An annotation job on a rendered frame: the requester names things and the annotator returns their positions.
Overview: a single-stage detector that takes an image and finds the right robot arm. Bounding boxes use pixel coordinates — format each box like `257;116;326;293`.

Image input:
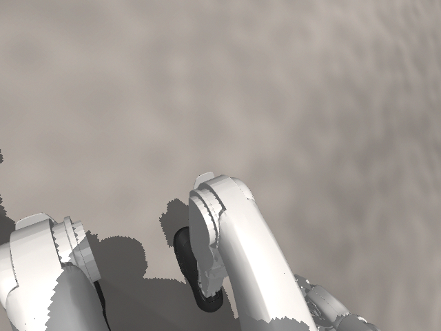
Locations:
337;314;381;331

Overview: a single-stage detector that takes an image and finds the right robot foot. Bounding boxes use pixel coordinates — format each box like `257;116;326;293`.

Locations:
174;226;223;312

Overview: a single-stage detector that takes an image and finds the left robot foot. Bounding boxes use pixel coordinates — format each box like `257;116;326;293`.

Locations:
94;280;111;331

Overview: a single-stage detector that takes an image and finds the right robot hand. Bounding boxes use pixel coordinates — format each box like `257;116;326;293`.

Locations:
294;274;352;331

